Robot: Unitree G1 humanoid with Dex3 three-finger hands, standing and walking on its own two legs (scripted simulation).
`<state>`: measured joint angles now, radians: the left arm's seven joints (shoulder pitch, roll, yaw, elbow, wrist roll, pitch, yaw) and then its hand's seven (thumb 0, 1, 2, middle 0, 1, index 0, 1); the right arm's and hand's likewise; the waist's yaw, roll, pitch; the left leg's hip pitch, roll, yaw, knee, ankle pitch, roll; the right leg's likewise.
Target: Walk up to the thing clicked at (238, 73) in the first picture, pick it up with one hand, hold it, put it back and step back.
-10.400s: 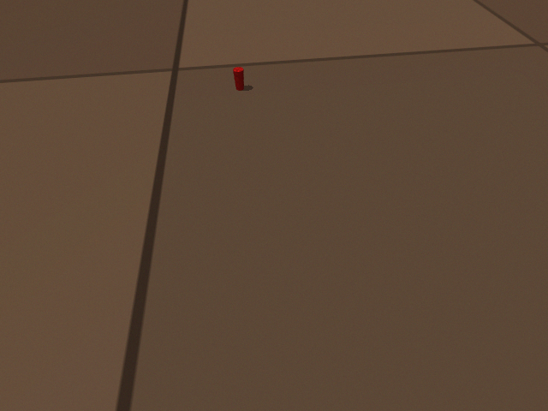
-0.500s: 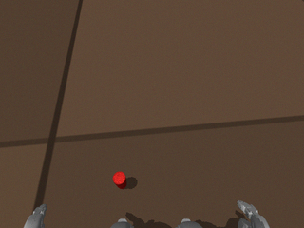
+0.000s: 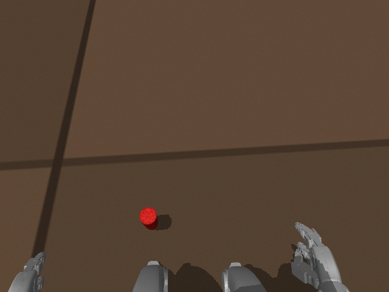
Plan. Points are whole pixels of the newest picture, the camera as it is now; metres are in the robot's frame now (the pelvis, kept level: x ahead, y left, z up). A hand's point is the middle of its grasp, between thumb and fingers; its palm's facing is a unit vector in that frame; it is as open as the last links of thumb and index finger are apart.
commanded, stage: go down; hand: left
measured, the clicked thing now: (149, 219) +0.41 +0.17 -0.61
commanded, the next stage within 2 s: approach in 1.98 s
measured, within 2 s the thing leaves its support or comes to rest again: neither
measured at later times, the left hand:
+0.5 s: hand (65, 245) +0.25 +0.32 -0.19, palm faces +0.12 -0.97 -0.22, open 17.3 cm
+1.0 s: hand (67, 229) +0.30 +0.35 -0.25, palm faces +0.15 -0.98 -0.16, open 17.1 cm
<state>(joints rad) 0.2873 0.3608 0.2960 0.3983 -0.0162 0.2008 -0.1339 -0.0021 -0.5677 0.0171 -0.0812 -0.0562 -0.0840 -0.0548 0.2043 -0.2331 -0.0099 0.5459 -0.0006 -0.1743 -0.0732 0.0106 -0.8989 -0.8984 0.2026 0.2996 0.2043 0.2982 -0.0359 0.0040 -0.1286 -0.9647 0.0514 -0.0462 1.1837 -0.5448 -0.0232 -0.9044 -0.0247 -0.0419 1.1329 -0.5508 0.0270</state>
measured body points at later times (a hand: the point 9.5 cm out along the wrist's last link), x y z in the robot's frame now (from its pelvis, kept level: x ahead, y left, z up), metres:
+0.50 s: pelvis -0.05 +0.00 -0.12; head +0.12 +0.03 +0.29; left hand +0.24 +0.37 -0.18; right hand +0.14 -0.27 -0.22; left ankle +0.01 +0.13 -0.65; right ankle +0.00 -0.14 -0.65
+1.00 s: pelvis -0.08 -0.01 -0.23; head +0.12 +0.03 +0.18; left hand +0.29 +0.40 -0.24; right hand +0.07 -0.29 -0.33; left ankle +0.01 +0.13 -0.65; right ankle -0.01 -0.14 -0.65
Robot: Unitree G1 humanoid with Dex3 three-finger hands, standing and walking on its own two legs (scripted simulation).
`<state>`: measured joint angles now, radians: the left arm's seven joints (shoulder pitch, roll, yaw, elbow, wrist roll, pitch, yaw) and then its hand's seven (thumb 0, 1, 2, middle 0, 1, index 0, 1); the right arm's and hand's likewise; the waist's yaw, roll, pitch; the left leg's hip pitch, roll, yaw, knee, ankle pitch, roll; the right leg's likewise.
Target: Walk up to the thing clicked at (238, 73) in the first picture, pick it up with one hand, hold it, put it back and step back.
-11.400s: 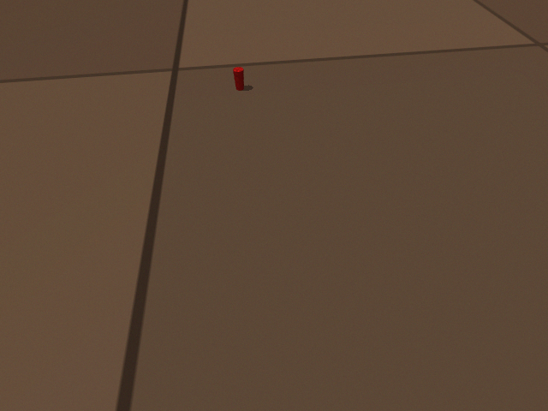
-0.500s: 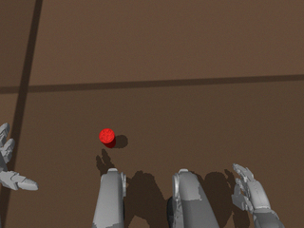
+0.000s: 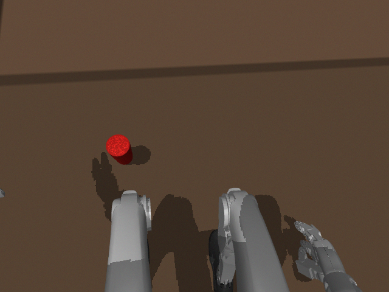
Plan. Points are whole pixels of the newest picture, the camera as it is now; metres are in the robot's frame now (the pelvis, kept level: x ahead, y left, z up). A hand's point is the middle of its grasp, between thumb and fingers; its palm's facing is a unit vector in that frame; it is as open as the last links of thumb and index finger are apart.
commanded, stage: go down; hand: left
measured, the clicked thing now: (121, 151) +0.48 +0.21 -0.39
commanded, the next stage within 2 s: approach in 0.98 s
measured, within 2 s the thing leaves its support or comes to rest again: neither
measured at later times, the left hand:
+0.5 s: hand out of the picture +0.38 +0.40 -0.05, palm faces +0.20 -0.97 -0.12, open 17.2 cm
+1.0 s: hand out of the picture +0.39 +0.41 -0.07, palm faces +0.20 -0.97 -0.10, open 17.1 cm
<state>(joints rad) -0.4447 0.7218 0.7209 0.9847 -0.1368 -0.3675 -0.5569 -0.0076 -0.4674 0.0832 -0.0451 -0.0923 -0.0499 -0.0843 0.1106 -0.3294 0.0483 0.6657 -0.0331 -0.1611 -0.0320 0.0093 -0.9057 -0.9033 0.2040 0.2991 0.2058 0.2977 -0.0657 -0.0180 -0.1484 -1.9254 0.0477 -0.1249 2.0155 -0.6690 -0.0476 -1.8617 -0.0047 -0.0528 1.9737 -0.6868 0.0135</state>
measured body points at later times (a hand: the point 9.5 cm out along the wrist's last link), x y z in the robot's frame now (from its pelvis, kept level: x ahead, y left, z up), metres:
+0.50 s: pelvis -0.01 +0.01 -0.05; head +0.19 +0.06 +0.34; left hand +0.36 +0.45 -0.04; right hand +0.15 -0.27 -0.15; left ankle +0.08 +0.14 -0.42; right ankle +0.08 -0.13 -0.42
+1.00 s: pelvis -0.01 +0.01 -0.08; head +0.20 +0.07 +0.31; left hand +0.37 +0.46 -0.06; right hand +0.14 -0.28 -0.18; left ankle +0.08 +0.14 -0.42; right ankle +0.08 -0.13 -0.42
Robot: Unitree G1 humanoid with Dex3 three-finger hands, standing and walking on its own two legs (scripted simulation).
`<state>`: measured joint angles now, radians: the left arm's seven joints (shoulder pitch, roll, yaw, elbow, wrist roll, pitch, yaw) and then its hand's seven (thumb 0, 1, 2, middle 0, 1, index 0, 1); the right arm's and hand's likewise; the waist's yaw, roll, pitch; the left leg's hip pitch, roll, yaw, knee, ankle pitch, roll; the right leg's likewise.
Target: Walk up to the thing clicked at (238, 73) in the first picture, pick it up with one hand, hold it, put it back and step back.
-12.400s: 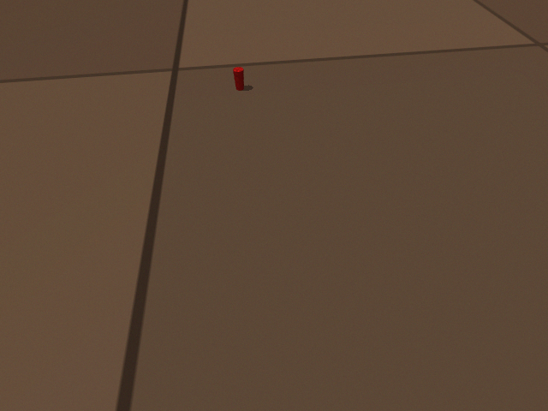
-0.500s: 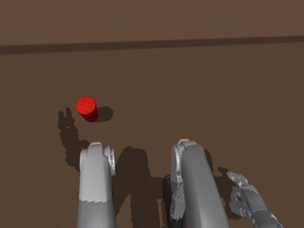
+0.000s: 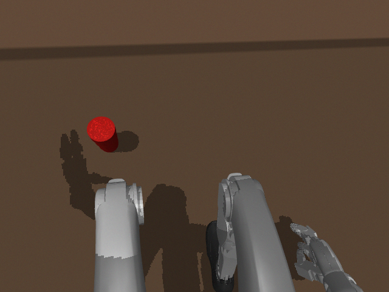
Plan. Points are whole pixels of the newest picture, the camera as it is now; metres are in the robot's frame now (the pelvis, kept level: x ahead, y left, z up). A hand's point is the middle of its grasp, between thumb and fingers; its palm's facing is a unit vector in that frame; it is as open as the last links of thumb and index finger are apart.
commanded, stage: approach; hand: left
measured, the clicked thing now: (105, 137) +0.48 +0.22 -0.31
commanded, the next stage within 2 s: close in in 0.58 s
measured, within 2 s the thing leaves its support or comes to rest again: neither
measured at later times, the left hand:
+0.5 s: hand (20, 140) +0.42 +0.36 -0.14, palm faces +0.15 -0.99 +0.05, open 17.4 cm
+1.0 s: hand (81, 146) +0.44 +0.26 -0.24, palm faces +0.14 -0.99 +0.05, open 17.5 cm
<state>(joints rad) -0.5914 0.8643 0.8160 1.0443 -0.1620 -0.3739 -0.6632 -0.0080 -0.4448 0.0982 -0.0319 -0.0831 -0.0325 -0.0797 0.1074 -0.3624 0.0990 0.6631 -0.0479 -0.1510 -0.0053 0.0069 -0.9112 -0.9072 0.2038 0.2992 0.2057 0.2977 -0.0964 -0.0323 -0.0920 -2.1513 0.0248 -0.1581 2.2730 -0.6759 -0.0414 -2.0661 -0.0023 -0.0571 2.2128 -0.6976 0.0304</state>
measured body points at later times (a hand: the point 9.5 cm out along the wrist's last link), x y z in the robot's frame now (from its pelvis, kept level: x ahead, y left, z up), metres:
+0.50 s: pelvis +0.00 +0.01 -0.06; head +0.23 +0.12 +0.31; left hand +0.40 +0.41 -0.14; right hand +0.16 -0.27 -0.12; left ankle +0.09 +0.14 -0.34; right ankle +0.10 -0.13 -0.34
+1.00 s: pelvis -0.01 +0.02 -0.09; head +0.23 +0.16 +0.26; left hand +0.42 +0.32 -0.24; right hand +0.13 -0.25 -0.13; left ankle +0.09 +0.14 -0.34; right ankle +0.10 -0.13 -0.34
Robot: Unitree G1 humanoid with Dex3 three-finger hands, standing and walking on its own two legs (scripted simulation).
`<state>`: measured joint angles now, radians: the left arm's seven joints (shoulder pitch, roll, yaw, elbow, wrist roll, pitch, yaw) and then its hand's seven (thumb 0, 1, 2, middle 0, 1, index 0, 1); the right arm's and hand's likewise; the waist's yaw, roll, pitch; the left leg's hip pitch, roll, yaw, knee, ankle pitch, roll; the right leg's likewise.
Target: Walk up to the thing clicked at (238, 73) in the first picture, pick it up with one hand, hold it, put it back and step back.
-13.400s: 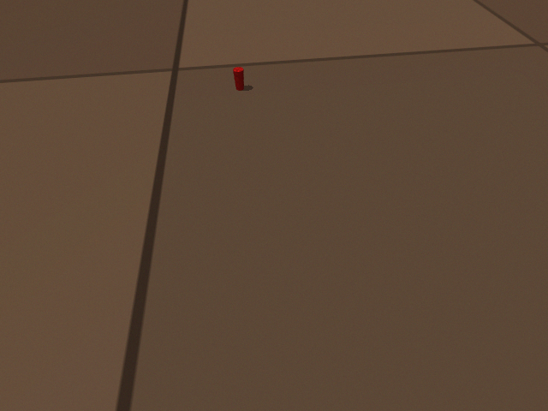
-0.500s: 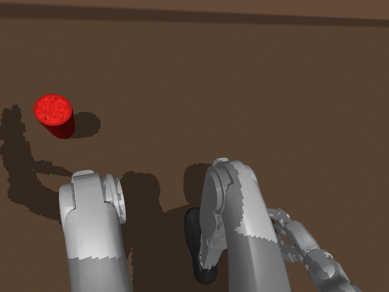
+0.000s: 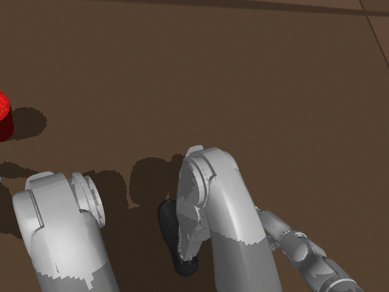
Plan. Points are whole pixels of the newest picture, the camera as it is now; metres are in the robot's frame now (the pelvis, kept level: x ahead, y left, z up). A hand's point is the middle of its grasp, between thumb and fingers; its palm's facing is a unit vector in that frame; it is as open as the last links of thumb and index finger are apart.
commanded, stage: close in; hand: left
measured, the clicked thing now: out of the picture +0.46 +0.27 -0.21
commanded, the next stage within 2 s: rest palm in 0.28 s
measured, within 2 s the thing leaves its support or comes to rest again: leaves its support in 1.56 s
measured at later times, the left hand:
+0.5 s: hand out of the picture +0.43 +0.27 -0.18, palm faces +0.30 -0.95 +0.01, open 16.7 cm
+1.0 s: hand out of the picture +0.44 +0.27 -0.17, palm faces +0.33 -0.94 -0.01, open 10.1 cm
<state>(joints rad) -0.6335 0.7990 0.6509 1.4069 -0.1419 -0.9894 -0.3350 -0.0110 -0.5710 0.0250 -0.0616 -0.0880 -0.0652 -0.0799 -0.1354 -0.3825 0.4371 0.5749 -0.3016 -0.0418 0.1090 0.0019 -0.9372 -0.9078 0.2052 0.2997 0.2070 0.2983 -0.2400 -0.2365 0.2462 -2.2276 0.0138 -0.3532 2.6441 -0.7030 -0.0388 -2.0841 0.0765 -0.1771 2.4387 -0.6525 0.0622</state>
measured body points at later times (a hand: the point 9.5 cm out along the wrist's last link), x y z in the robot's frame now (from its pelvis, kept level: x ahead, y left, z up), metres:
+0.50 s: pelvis +0.00 +0.00 +0.00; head +0.23 +0.18 +0.33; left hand +0.40 +0.32 -0.18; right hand +0.15 -0.25 -0.03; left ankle +0.08 +0.13 -0.25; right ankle +0.13 -0.13 -0.25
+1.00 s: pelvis -0.01 +0.01 +0.00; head +0.23 +0.19 +0.33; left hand +0.42 +0.32 -0.17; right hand +0.15 -0.24 -0.03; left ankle +0.08 +0.13 -0.25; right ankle +0.13 -0.13 -0.25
